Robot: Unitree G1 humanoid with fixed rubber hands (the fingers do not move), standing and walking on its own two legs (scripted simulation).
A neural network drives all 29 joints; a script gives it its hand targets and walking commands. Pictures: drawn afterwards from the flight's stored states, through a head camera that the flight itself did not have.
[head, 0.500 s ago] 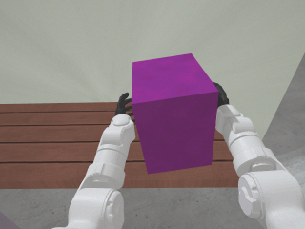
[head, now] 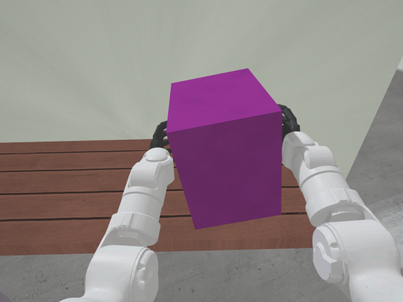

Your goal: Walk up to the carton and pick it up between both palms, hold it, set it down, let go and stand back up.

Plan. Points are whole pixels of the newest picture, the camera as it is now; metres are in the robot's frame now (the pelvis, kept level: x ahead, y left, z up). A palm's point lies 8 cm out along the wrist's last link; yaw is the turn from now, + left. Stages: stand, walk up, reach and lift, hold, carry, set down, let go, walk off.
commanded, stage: reach and lift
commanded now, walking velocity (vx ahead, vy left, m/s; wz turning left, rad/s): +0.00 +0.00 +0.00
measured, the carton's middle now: (222, 145) +0.42 +0.00 +0.17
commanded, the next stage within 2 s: hold in 0.66 s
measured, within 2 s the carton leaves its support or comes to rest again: neither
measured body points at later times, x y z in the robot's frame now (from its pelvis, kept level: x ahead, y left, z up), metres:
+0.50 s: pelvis +0.00 +0.00 +0.00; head -0.06 +0.00 +0.45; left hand +0.39 +0.13 +0.18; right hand +0.41 -0.14 +0.20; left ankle +0.05 +0.09 -0.74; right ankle +0.04 -0.16 -0.74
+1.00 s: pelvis +0.00 +0.00 +0.00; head -0.08 +0.01 +0.44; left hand +0.38 +0.14 +0.20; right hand +0.40 -0.13 +0.23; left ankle +0.05 +0.09 -0.74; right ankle +0.04 -0.16 -0.74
